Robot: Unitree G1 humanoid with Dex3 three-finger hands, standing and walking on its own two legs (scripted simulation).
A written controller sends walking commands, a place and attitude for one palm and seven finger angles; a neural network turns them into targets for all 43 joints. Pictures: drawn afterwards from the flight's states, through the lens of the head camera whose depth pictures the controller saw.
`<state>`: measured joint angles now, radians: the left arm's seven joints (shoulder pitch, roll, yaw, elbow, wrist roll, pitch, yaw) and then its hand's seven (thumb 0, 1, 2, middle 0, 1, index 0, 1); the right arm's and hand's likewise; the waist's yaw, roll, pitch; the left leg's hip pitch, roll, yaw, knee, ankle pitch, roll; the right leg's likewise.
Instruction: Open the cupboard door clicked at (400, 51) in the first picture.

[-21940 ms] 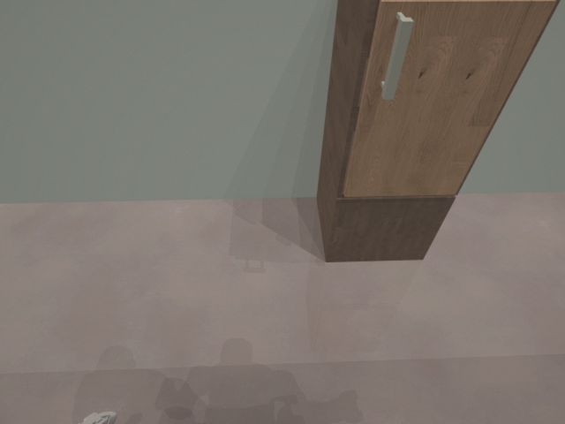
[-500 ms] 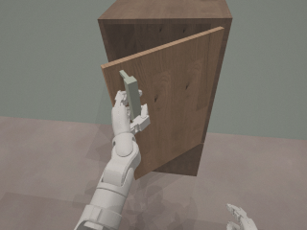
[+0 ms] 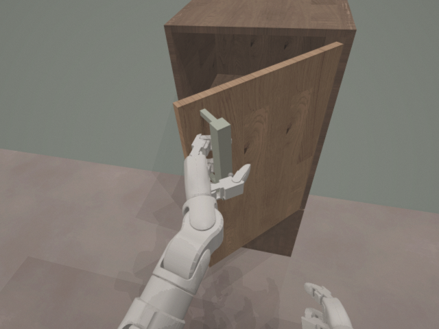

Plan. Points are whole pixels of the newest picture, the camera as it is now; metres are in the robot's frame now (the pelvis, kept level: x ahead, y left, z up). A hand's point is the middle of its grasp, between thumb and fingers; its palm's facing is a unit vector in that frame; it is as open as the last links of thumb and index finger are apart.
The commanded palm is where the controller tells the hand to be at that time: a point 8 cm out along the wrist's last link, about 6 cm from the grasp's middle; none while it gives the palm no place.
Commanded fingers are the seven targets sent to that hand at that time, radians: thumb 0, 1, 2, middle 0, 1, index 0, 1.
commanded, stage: open thumb and fingers to let go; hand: left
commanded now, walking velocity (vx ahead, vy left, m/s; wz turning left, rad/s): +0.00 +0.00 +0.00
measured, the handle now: (216, 156) +0.38 +0.03 +0.14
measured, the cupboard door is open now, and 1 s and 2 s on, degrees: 47 48 48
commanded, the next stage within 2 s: slide the hand sideways off the handle in 0.52 s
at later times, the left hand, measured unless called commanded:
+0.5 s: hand (237, 175) +0.34 -0.01 +0.14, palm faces +0.17 -0.98 -0.05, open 15.1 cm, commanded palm +0.30 +0.04 +0.14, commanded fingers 0.00 -0.50 0.30 -0.15 -0.30 -0.15 -0.30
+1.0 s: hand (227, 190) +0.31 +0.01 +0.14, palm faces -0.27 -0.96 +0.02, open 16.4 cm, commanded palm +0.28 +0.06 +0.14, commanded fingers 0.00 -0.50 0.30 -0.15 -0.30 -0.15 -0.30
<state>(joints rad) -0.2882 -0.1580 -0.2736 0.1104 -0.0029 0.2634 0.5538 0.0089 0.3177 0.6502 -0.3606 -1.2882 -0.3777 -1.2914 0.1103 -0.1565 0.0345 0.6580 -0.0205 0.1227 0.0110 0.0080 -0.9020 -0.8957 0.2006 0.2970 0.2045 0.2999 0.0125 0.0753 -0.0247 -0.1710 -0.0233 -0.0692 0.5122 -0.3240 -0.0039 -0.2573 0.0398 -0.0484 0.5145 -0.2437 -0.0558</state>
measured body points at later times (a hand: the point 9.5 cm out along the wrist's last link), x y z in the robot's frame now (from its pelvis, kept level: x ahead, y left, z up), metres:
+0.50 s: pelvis -0.02 +0.02 +0.00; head -0.04 -0.01 +0.45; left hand +0.32 +0.04 +0.15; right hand +0.14 -0.19 -0.11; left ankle -0.03 +0.13 -0.73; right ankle +0.02 -0.08 -0.74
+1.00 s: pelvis -0.03 +0.02 +0.00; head -0.05 +0.00 +0.44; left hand +0.32 +0.06 +0.14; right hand +0.13 -0.19 -0.10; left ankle -0.03 +0.13 -0.74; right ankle +0.02 -0.08 -0.74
